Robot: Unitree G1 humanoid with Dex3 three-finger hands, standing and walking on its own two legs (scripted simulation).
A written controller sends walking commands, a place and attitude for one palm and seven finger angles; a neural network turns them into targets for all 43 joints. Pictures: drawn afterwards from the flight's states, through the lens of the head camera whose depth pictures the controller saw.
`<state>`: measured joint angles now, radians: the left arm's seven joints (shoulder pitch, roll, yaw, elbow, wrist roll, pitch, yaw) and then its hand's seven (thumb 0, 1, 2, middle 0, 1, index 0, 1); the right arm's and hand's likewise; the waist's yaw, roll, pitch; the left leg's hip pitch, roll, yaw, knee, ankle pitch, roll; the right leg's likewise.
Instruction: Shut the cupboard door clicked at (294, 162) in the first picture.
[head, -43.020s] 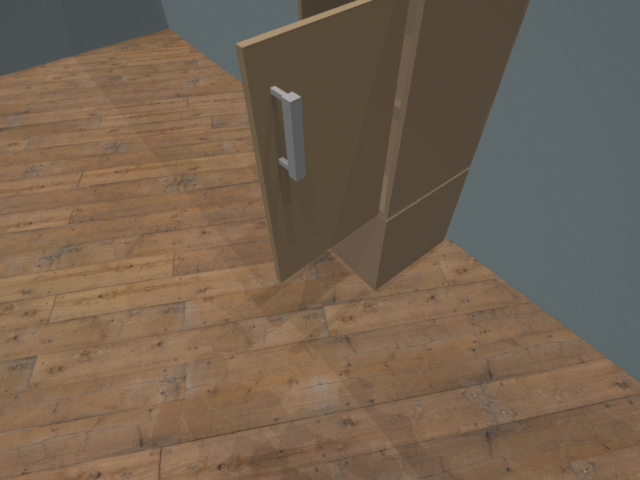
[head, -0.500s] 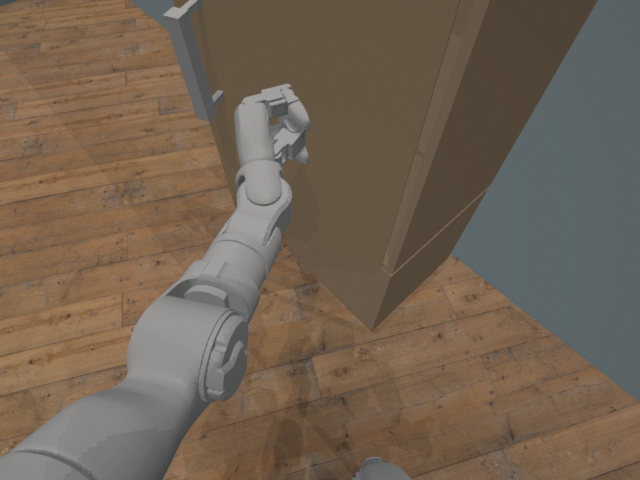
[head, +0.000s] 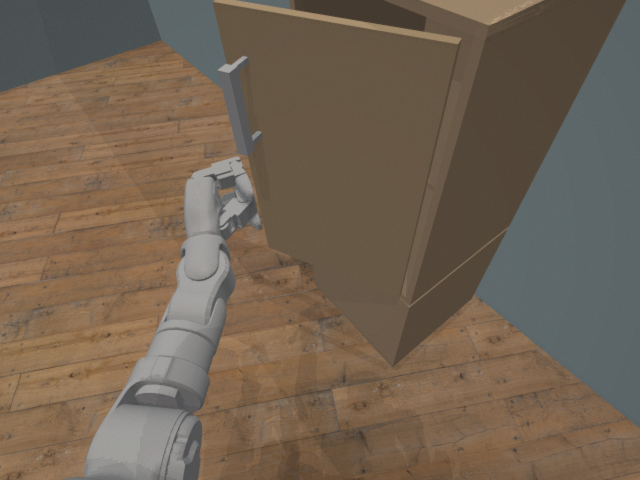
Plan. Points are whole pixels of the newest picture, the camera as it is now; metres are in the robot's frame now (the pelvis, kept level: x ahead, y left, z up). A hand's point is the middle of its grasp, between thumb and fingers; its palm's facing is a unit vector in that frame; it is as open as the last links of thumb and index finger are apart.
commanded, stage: draw the hand back to the body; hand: left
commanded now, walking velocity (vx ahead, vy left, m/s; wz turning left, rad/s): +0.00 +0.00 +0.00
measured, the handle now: (244, 107) +0.68 +0.12 +0.11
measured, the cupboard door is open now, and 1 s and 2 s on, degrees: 25 25 25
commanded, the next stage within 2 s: step back with the hand held close in 1.20 s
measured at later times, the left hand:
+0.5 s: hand (102, 312) +0.26 +0.20 +0.15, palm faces +0.23 -0.94 -0.25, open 3.8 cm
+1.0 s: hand out of the picture +0.18 +0.30 +0.17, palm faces +0.55 -0.74 -0.40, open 7.1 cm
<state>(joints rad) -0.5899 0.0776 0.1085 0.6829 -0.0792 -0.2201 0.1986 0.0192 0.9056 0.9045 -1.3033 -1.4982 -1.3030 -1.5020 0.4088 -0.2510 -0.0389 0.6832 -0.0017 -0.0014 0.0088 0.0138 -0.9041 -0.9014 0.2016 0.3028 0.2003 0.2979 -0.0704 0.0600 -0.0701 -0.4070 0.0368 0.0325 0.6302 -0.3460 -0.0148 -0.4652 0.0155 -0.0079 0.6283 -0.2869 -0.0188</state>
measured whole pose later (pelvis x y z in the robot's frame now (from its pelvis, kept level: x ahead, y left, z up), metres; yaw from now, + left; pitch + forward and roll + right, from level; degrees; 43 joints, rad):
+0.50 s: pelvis +0.00 +0.01 +0.02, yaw +2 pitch -4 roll +0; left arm 0.09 0.25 0.07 -0.09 -0.05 -0.05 0.06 0.02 0.90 0.90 -0.88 -1.03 -0.88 -1.04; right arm 0.16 -0.21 0.05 0.57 0.01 0.01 -0.06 0.01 -0.90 -0.90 0.20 0.30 0.20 0.30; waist 0.05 0.07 0.01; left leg -0.08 0.00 0.00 0.40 -0.25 0.00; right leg -0.12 -0.02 -0.04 0.40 -0.21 0.00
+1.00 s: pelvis +0.01 +0.02 +0.02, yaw +3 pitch -5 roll +0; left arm 0.45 0.32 0.35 -0.33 -0.06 -0.08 0.12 0.02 0.90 0.90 -0.26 -0.36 -0.27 -0.36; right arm 0.23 -0.24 0.00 0.65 0.00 -0.08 -0.08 0.02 -0.90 -0.90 0.20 0.30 0.20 0.30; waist 0.08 0.08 0.00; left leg -0.07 -0.01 0.00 0.42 -0.27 0.01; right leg -0.10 -0.03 -0.04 0.41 -0.23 0.02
